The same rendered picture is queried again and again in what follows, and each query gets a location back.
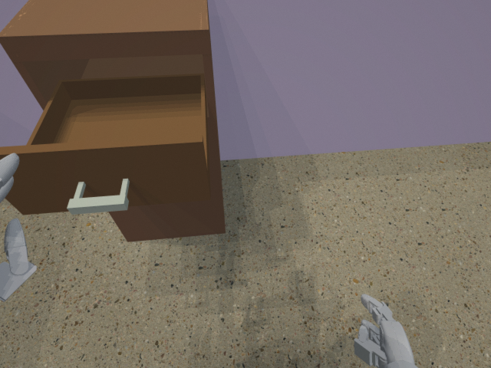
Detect handle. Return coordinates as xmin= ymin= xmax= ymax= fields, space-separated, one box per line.
xmin=67 ymin=179 xmax=130 ymax=215

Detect left robot hand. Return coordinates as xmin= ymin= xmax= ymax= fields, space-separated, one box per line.
xmin=0 ymin=153 xmax=37 ymax=302

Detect cabinet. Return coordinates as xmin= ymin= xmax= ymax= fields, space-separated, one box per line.
xmin=0 ymin=0 xmax=226 ymax=242

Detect drawer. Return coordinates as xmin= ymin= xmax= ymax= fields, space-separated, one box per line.
xmin=0 ymin=74 xmax=211 ymax=215

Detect right robot hand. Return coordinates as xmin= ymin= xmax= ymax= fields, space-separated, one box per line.
xmin=354 ymin=294 xmax=415 ymax=368

